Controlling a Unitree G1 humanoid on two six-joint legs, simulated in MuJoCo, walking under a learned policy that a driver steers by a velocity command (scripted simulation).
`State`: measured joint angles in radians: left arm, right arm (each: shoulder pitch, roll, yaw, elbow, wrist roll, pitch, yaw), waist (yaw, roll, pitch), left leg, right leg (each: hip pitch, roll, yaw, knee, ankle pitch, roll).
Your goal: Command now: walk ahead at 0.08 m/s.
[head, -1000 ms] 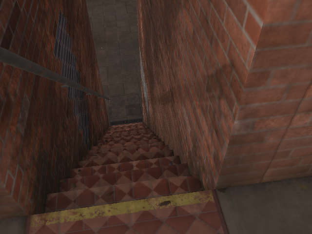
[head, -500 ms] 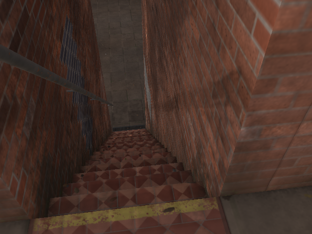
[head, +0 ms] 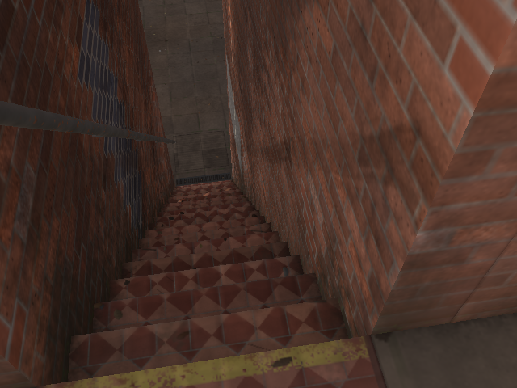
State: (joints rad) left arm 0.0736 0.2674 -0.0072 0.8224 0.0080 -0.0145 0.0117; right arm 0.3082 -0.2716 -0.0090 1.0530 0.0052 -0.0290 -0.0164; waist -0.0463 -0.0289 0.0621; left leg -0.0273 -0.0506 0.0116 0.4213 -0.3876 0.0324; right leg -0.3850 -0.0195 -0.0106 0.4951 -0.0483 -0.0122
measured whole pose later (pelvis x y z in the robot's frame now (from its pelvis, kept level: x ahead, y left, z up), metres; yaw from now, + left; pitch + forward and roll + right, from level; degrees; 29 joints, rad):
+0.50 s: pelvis +0.05 +0.03 +0.01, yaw -1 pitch -1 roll +1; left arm 0.18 0.26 -0.03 1.01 0.01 0.00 0.01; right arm 0.25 -0.25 0.02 1.04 -0.01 0.01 -0.03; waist 0.01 -0.01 0.04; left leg -0.14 -0.03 -0.02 0.47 -0.31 0.02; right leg -0.27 -0.03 0.02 0.50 -0.20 0.02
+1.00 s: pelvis +0.19 +0.01 +0.02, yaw -1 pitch +1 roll +1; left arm 0.43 0.22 -0.01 1.03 0.02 -0.07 0.01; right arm 0.11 -0.30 -0.04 0.83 0.01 -0.04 0.02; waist 0.06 0.05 0.02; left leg -0.61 0.05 -0.07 0.76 -0.04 0.02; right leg -0.04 0.00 -0.04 0.28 -0.25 -0.02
